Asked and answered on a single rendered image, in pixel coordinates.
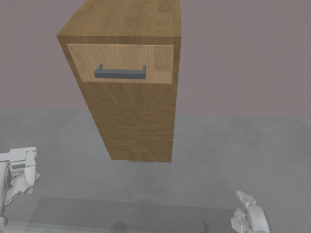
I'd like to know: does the drawer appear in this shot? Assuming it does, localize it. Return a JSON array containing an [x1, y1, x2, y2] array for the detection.
[[67, 44, 173, 83]]

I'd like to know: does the handle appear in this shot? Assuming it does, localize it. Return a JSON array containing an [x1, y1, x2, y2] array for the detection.
[[94, 64, 146, 79]]

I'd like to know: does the cabinet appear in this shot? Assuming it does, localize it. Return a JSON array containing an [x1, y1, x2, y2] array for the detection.
[[56, 0, 182, 163]]

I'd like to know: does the left robot hand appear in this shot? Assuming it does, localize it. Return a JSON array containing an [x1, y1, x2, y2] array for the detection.
[[0, 147, 40, 215]]

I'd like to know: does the right robot hand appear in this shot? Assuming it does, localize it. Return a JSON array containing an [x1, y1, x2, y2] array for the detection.
[[231, 190, 270, 233]]

